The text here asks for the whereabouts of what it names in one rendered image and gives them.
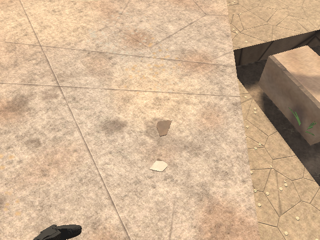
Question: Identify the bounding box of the left robot hand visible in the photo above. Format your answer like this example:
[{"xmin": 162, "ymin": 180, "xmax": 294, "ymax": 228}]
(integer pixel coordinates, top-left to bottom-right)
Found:
[{"xmin": 33, "ymin": 224, "xmax": 82, "ymax": 240}]

